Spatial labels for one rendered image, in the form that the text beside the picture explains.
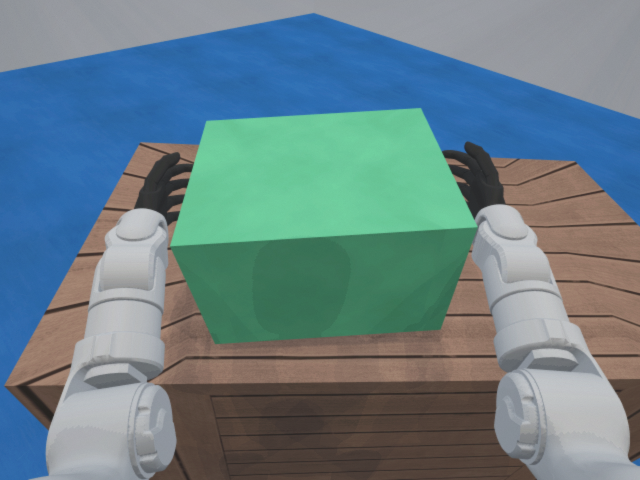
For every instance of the left robot upper arm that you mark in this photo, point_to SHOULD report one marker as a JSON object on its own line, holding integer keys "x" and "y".
{"x": 117, "y": 433}

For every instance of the right robot hand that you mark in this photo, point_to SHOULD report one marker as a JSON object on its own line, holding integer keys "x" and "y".
{"x": 484, "y": 187}

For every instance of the right robot upper arm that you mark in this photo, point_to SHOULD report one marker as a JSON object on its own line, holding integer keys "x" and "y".
{"x": 563, "y": 425}

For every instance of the right robot forearm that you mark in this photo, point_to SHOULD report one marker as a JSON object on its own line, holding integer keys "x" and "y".
{"x": 532, "y": 326}

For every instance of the left robot hand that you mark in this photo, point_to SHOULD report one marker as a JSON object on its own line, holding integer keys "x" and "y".
{"x": 154, "y": 194}

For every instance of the left robot forearm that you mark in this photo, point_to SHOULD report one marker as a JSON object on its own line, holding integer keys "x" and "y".
{"x": 122, "y": 343}

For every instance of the pedestal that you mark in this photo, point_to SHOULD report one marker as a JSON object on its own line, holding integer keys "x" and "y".
{"x": 393, "y": 406}

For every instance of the carton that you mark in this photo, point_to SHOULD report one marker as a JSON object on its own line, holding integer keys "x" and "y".
{"x": 321, "y": 225}

